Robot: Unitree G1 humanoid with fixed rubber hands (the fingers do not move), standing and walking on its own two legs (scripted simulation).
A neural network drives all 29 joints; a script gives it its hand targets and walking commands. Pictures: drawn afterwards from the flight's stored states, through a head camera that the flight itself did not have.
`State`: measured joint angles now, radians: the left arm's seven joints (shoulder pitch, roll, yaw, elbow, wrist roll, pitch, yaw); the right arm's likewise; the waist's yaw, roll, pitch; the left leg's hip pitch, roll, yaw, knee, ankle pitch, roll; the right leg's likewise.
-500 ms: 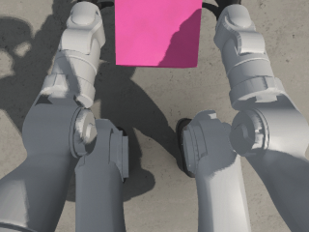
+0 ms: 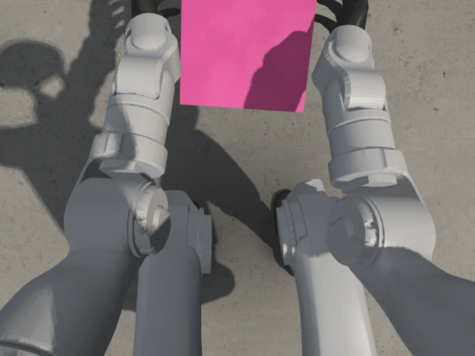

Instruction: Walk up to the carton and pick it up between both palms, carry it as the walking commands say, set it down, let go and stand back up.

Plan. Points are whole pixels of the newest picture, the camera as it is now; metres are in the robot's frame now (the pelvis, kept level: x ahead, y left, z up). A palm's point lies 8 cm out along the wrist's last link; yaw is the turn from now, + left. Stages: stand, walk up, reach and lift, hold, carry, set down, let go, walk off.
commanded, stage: reach and lift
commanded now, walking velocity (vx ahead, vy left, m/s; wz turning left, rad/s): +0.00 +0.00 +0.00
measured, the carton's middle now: (246, 18) +0.57 -0.03 -0.23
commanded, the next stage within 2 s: none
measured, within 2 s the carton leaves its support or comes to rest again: neither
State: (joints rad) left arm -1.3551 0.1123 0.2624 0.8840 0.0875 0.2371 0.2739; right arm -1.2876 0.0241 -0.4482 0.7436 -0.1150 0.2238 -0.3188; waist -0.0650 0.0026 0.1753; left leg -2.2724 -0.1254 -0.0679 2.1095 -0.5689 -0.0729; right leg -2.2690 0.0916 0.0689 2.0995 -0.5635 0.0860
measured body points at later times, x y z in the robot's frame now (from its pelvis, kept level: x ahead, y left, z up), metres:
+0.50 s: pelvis +0.00 +0.00 +0.04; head +0.32 +0.00 +0.36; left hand +0.55 +0.10 -0.07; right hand +0.51 -0.15 -0.07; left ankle +0.11 +0.13 -0.36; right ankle +0.11 -0.13 -0.36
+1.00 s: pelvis +0.00 +0.00 +0.09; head +0.28 +0.01 +0.44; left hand +0.53 +0.09 +0.00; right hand +0.49 -0.16 +0.01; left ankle +0.11 +0.13 -0.36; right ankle +0.11 -0.13 -0.36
